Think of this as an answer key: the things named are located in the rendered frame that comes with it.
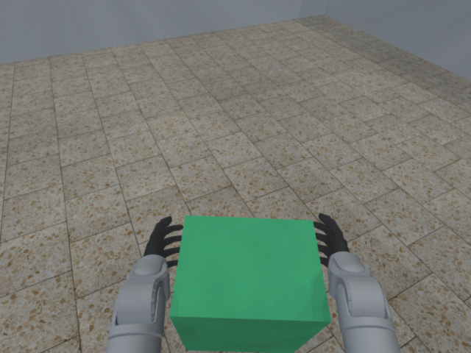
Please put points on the right robot hand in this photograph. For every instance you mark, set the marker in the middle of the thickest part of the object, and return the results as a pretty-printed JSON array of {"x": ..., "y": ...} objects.
[{"x": 333, "y": 239}]

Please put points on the right robot forearm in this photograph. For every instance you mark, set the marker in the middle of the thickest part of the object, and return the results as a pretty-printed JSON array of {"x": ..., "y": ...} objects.
[{"x": 365, "y": 319}]

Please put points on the left robot hand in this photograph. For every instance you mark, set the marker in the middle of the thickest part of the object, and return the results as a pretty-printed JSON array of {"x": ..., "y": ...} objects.
[{"x": 157, "y": 241}]

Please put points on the carton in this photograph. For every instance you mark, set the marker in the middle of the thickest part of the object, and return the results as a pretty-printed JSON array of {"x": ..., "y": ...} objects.
[{"x": 248, "y": 285}]

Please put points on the left robot forearm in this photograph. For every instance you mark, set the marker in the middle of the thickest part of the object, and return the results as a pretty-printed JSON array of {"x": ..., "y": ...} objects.
[{"x": 139, "y": 311}]

